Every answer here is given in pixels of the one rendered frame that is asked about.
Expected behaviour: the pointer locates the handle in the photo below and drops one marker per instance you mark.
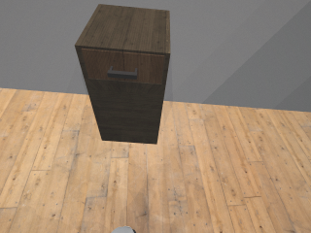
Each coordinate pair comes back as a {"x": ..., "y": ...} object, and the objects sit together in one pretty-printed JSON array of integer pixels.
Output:
[{"x": 122, "y": 74}]

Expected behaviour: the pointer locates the cabinet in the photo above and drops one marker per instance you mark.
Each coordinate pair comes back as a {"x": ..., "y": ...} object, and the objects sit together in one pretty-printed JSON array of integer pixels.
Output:
[{"x": 126, "y": 111}]

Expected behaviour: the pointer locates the drawer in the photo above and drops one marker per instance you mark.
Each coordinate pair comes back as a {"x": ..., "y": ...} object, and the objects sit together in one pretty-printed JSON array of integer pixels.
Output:
[{"x": 98, "y": 62}]

